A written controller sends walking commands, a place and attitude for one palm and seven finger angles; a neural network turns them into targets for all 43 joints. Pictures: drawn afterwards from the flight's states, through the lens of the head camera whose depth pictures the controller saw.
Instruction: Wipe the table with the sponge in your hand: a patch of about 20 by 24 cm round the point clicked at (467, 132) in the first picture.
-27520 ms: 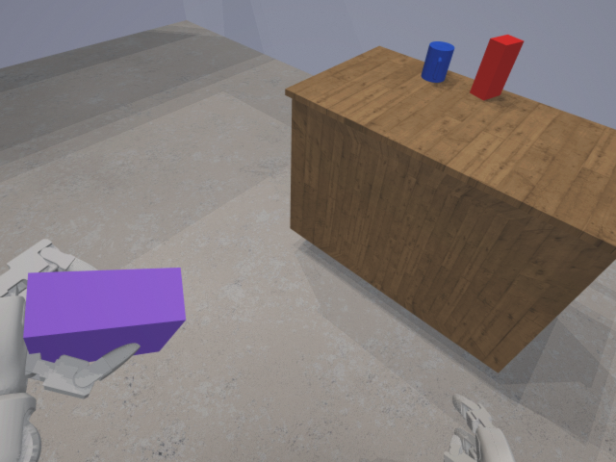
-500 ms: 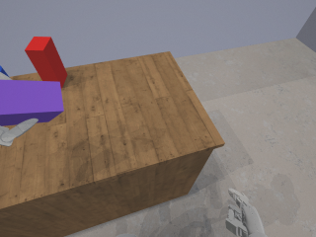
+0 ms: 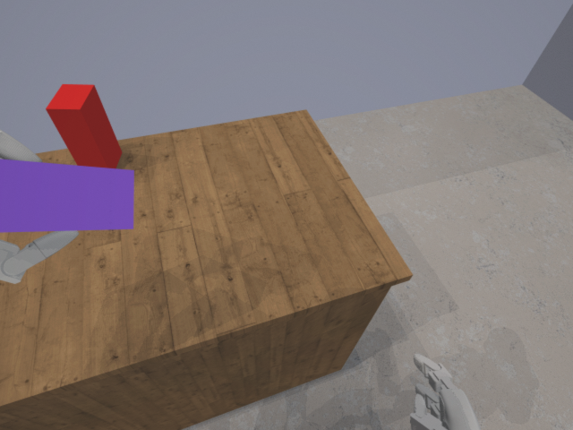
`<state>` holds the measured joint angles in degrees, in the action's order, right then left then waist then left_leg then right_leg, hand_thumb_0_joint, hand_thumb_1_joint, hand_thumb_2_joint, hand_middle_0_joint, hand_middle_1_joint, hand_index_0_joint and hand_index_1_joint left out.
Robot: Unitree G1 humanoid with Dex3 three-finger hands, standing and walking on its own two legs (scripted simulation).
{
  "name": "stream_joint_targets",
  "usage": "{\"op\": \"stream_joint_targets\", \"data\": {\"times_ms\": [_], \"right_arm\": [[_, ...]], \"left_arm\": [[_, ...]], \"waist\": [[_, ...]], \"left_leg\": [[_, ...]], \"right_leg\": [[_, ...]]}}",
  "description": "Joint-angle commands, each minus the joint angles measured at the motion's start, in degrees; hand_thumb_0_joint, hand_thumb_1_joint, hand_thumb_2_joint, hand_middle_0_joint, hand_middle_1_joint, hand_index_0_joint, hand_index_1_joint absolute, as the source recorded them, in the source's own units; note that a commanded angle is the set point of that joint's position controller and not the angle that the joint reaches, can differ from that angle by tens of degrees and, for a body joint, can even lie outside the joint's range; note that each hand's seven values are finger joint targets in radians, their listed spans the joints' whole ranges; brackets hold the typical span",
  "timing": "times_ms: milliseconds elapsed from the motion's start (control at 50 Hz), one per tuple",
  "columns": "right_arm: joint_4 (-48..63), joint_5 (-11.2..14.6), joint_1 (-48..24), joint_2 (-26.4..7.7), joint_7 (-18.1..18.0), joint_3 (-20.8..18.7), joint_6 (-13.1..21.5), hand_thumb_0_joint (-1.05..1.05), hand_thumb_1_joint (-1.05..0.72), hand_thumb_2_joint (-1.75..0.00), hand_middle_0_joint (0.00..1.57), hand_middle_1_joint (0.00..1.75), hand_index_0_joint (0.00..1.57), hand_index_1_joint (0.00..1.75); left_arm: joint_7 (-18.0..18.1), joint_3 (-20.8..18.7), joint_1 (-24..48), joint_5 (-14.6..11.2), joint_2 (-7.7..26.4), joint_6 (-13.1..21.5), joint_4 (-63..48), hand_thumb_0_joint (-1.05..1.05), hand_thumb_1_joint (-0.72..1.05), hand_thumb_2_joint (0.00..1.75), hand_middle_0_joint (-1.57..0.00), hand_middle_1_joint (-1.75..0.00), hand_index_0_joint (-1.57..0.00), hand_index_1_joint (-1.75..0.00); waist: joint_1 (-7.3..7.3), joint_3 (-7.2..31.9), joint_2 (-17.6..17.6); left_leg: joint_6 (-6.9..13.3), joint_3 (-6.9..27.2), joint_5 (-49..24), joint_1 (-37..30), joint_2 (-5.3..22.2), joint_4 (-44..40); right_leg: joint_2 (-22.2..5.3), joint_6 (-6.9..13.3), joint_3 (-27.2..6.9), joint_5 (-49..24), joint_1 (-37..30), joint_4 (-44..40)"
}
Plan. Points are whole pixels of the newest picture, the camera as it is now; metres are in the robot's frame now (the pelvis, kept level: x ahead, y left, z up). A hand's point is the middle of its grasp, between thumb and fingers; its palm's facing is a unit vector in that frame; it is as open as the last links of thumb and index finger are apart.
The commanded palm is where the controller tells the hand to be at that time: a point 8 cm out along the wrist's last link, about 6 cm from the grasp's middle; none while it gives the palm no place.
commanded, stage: come to a stop and stand still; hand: left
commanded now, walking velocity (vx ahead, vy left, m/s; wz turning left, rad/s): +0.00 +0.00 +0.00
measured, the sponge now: (66, 199) +0.27 +0.25 +0.22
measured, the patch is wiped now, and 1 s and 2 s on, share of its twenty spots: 0.00 0.00 0.00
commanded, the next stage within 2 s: look again from close up in 1.16 s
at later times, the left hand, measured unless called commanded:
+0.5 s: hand (16, 255) +0.22 +0.29 +0.19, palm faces +0.44 -0.79 -0.42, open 9.6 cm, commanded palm +0.16 +0.30 +0.18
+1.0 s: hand (10, 304) +0.18 +0.28 +0.17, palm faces +0.39 -0.84 -0.39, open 9.6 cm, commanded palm +0.12 +0.30 +0.18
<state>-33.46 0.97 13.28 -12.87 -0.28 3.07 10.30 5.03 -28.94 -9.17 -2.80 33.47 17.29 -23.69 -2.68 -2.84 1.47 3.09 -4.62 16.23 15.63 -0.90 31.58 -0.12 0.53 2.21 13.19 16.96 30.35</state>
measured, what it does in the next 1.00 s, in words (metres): stands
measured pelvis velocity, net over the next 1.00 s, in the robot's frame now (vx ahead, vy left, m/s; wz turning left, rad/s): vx -0.02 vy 0.01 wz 0.07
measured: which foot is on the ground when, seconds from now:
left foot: down 0.00-1.00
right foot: down 0.00-1.00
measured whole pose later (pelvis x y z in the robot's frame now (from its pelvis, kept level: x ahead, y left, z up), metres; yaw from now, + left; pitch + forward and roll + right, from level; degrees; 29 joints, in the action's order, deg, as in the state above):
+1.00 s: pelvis -0.02 +0.01 +0.01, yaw +4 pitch +0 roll -1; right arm -34.6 2.7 12.8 -12.8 1.4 0.1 10.3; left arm 5.3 -21.8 -26.6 -7.9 26.9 14.6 -27.2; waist -1.4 -3.0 1.5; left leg 3.7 -1.5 12.1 16.3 -2.8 28.0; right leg -1.9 -0.7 5.3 9.8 15.4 25.0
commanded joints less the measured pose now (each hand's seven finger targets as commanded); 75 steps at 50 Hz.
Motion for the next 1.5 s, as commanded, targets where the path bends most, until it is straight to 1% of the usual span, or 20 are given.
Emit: {"op": "stream_joint_targets", "data": {"times_ms": [0,80,140,160,240,260,320,380,520,620,660,700,760,940,1040,1160,1180,1260,1400,1480], "right_arm": [[9.2,1.3,-1.0,-9.5,0.9,-5.1,3.0,0.00,-0.90,-0.90,0.20,0.30,0.20,0.30],[9.5,1.9,-1.4,-8.9,1.7,-5.6,3.0,0.00,-0.90,-0.90,0.20,0.30,0.20,0.30],[9.2,0.9,-2.5,-9.3,1.8,-5.6,3.2,0.00,-0.90,-0.90,0.20,0.30,0.20,0.30],[9.2,0.8,-4.9,-9.9,1.8,-5.5,3.1,0.00,-0.90,-0.90,0.20,0.30,0.20,0.30],[8.0,0.6,-2.9,-8.8,1.9,-5.1,3.8,0.00,-0.90,-0.90,0.20,0.30,0.20,0.30],[8.1,0.7,-4.1,-9.6,2.1,-5.3,3.9,0.00,-0.90,-0.90,0.20,0.30,0.20,0.30],[7.7,0.6,-1.6,-8.9,2.4,-5.7,3.9,0.00,-0.90,-0.90,0.20,0.30,0.20,0.30],[7.1,0.6,-1.0,-8.7,2.5,-6.4,3.5,0.00,-0.90,-0.90,0.20,0.30,0.20,0.30],[7.4,1.5,-3.4,-8.7,1.8,-7.1,1.8,0.00,-0.90,-0.90,0.20,0.30,0.20,0.30],[8.6,1.7,-5.2,-8.0,1.2,-6.2,1.7,0.00,-0.90,-0.90,0.20,0.30,0.20,0.30],[9.1,1.9,-7.5,-7.9,1.2,-5.9,1.9,0.00,-0.90,-0.90,0.20,0.30,0.20,0.30],[9.2,1.7,-6.4,-7.4,1.2,-5.7,2.3,0.00,-0.90,-0.90,0.20,0.30,0.20,0.30],[9.1,1.7,-6.8,-7.8,1.4,-5.6,2.9,0.00,-0.90,-0.90,0.20,0.30,0.20,0.30],[8.0,2.0,-4.7,-7.3,0.8,-6.4,3.6,0.00,-0.90,-0.90,0.20,0.30,0.20,0.30],[8.3,2.3,-5.2,-7.6,0.5,-6.1,3.9,0.00,-0.90,-0.90,0.20,0.30,0.20,0.30],[8.7,1.9,-6.4,-7.8,0.4,-5.7,4.4,0.00,-0.90,-0.90,0.20,0.30,0.20,0.30],[8.6,1.5,-6.0,-7.3,0.4,-5.5,4.3,0.00,-0.90,-0.90,0.20,0.30,0.20,0.30],[8.9,1.7,-6.2,-7.5,0.5,-5.7,4.5,0.00,-0.90,-0.90,0.20,0.30,0.20,0.30],[8.7,1.7,-6.0,-7.0,0.3,-5.9,3.7,0.00,-0.90,-0.90,0.20,0.30,0.20,0.30],[8.8,1.7,-6.3,-7.4,0.1,-5.7,3.1,0.00,-0.90,-0.90,0.20,0.30,0.20,0.30]], "left_arm": [[0.2,1.1,-12.3,-3.6,0.0,-0.2,4.1,0.00,0.10,1.30,-1.20,-1.60,-1.20,-1.60],[1.0,3.6,-11.8,-3.8,-1.0,0.2,-1.5,0.00,0.10,1.30,-1.20,-1.60,-1.20,-1.60],[1.9,1.6,-7.4,-3.1,3.0,1.4,-10.9,0.00,0.10,1.30,-1.20,-1.60,-1.20,-1.60],[2.5,-0.8,-1.3,-2.5,7.2,1.8,-17.0,0.00,0.10,1.30,-1.20,-1.60,-1.20,-1.60],[3.6,-0.3,-4.5,-2.1,7.2,1.0,-22.7,0.00,0.10,1.30,-1.20,-1.60,-1.20,-1.60],[4.2,-2.4,-4.2,-2.0,10.1,0.3,-25.0,0.00,0.10,1.30,-1.20,-1.60,-1.20,-1.60],[4.5,-1.5,-9.2,-2.4,7.3,0.1,-24.3,0.00,0.10,1.30,-1.20,-1.60,-1.20,-1.60],[4.1,-1.2,-12.8,-3.1,4.5,0.4,-20.5,0.00,0.10,1.30,-1.20,-1.60,-1.20,-1.60],[2.0,2.0,-13.4,-4.8,-0.6,-0.5,-8.6,0.00,0.10,1.30,-1.20,-1.60,-1.20,-1.60],[1.4,3.3,-9.0,-4.7,0.1,-0.3,-10.3,0.00,0.10,1.30,-1.20,-1.60,-1.20,-1.60],[1.6,1.3,-6.6,-4.4,3.5,-0.2,-14.4,0.00,0.10,1.30,-1.20,-1.60,-1.20,-1.60],[1.5,2.4,-6.3,-4.3,2.9,0.5,-17.0,0.00,0.10,1.30,-1.20,-1.60,-1.20,-1.60],[1.9,-0.5,-8.2,-4.2,5.9,0.5,-20.0,0.00,0.10,1.30,-1.20,-1.60,-1.20,-1.60],[1.2,0.8,-15.3,-5.9,0.8,0.5,-11.6,0.00,0.10,1.30,-1.20,-1.60,-1.20,-1.60],[0.8,4.3,-12.1,-5.4,-1.3,0.2,-10.2,0.00,0.10,1.30,-1.20,-1.60,-1.20,-1.60],[1.7,2.3,-7.2,-3.7,2.8,0.5,-16.1,0.00,0.10,1.30,-1.20,-1.60,-1.20,-1.60],[1.6,3.5,-8.0,-3.8,1.0,0.6,-16.3,0.00,0.10,1.30,-1.20,-1.60,-1.20,-1.60],[2.0,0.5,-10.9,-4.0,3.3,0.2,-17.6,0.00,0.10,1.30,-1.20,-1.60,-1.20,-1.60],[1.1,2.3,-14.8,-5.0,-0.7,-0.4,-13.3,0.00,0.10,1.30,-1.20,-1.60,-1.20,-1.60],[0.7,4.5,-12.7,-4.6,-2.4,-0.7,-13.6,0.00,0.10,1.30,-1.20,-1.60,-1.20,-1.60]], "waist": [[-0.20,4.4,1.2],[-0.21,7.5,1.9],[-0.34,10.7,2.7],[0.21,12.8,-1.3],[-0.28,15.7,-11.3],[-0.13,17.4,-13.8],[-0.28,17.4,-14.2],[0.10,16.3,-9.5],[0.58,10.3,0.0],[0.78,9.1,-0.5],[0.90,9.9,-3.0],[0.93,10.0,-6.2],[0.92,11.2,-10.4],[1.33,9.2,-1.8],[1.66,6.2,-1.1],[1.63,7.2,-6.7],[1.57,7.7,-6.6],[1.46,9.7,-7.9],[1.44,9.5,-3.2],[1.61,8.6,-4.2]], "left_leg": [[-2.4,8.3,-2.9,-0.8,6.0,-11.2],[-3.0,8.3,-15.0,-4.0,6.2,-10.7],[-3.3,8.0,-17.4,-3.1,4.3,-7.8],[-2.9,8.5,-15.5,-3.5,4.0,-7.6],[-3.4,9.5,-28.2,-3.9,4.1,-4.0],[-3.5,10.3,-29.4,-5.6,4.6,-3.8],[-4.2,11.2,-37.0,-6.6,5.5,-2.5],[-4.3,11.5,-37.5,-8.1,6.5,-3.4],[-5.4,11.2,-24.6,-4.4,6.8,-8.6],[-4.6,12.0,-11.7,-1.6,5.7,-10.8],[-3.9,12.4,-7.8,-1.7,5.2,-10.8],[-3.6,13.1,-5.5,0.2,5.1,-10.6],[-3.7,14.2,-5.1,0.3,5.3,-10.6],[-3.5,13.2,-5.5,-1.2,4.8,-10.0],[-2.7,13.5,0.4,-0.6,5.3,-12.1],[-2.0,15.2,5.6,1.5,5.6,-13.7],[-1.8,15.2,5.9,2.4,5.9,-14.0],[-2.8,14.9,0.4,0.6,5.2,-12.2],[-3.6,13.7,-7.1,-1.9,5.6,-12.1],[-4.0,13.7,-7.6,-2.5,6.3,-13.4]], "right_leg": [[-3.7,0.7,-4.2,-2.0,0.3,-6.2],[-3.5,-0.6,-2.7,-10.7,-3.6,-5.1],[-4.1,-0.3,-3.9,-16.1,-8.1,-4.8],[-3.6,-0.2,-5.1,-15.0,-9.0,-3.3],[-5.1,0.3,-4.1,-21.6,-12.0,-1.2],[-4.5,0.3,-4.8,-19.2,-11.2,-0.3],[-5.0,0.3,-2.8,-16.1,-10.1,-0.4],[-4.9,0.2,-2.1,-12.7,-7.0,-0.7],[-5.3,-0.4,-2.7,-13.1,-5.6,-3.5],[-5.6,-0.5,-4.0,-8.6,-6.6,-5.9],[-5.4,-0.4,-5.3,-6.7,-6.7,-6.3],[-5.7,-0.2,-4.9,-5.7,-7.8,-6.4],[-5.4,-0.1,-4.9,-5.0,-8.2,-5.5],[-6.6,0.0,-5.0,-4.3,-5.3,-9.6],[-6.2,-0.5,-5.4,1.4,-2.9,-11.5],[-5.2,-0.5,-5.4,2.4,-5.7,-10.0],[-5.0,-0.6,-4.8,1.6,-6.7,-9.5],[-5.4,0.0,-5.0,-1.7,-7.8,-9.0],[-5.4,-0.2,-4.4,-6.8,-7.7,-9.4],[-5.1,-0.5,-3.8,-6.2,-7.4,-9.1]]}}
